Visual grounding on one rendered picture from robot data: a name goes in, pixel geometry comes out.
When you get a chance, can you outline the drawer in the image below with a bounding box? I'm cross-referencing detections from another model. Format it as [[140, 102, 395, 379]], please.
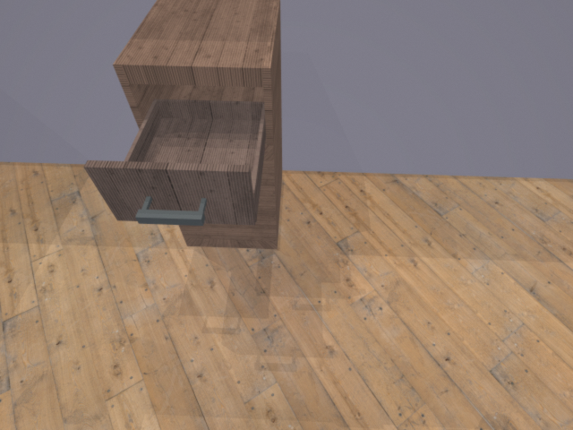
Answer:
[[84, 99, 266, 225]]

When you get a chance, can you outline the handle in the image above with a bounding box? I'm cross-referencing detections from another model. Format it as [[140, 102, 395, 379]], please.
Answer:
[[135, 196, 207, 226]]

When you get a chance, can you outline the cabinet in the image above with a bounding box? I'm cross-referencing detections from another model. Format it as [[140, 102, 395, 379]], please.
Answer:
[[113, 0, 282, 249]]

